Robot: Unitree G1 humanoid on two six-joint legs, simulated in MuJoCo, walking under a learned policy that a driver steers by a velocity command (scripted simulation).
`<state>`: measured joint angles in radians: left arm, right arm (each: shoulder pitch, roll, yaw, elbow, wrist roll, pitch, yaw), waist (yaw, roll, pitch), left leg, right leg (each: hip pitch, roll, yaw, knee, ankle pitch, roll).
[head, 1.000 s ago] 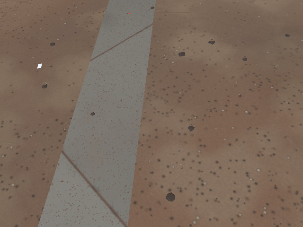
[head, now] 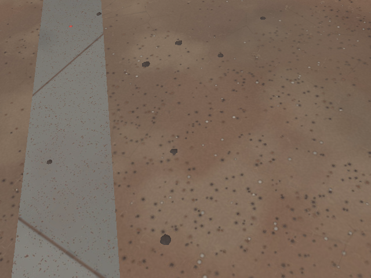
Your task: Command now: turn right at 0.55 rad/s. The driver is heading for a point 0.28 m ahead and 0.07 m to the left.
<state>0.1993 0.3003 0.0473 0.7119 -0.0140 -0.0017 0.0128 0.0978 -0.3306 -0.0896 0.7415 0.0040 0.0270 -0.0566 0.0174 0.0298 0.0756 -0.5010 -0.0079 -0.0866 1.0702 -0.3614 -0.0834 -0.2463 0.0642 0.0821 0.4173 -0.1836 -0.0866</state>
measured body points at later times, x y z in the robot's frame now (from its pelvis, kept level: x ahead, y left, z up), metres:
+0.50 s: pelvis +0.09 +0.06 -0.01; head +0.10 +0.08 +0.44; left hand +0.17 +0.34 -0.13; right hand +0.23 -0.20 -0.10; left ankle +0.07 +0.16 -0.75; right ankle +0.03 -0.06 -0.71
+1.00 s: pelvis +0.15 +0.06 -0.01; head +0.16 +0.05 +0.44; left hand +0.26 +0.33 -0.13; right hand +0.25 -0.21 -0.14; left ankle +0.07 +0.16 -0.75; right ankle +0.16 -0.07 -0.75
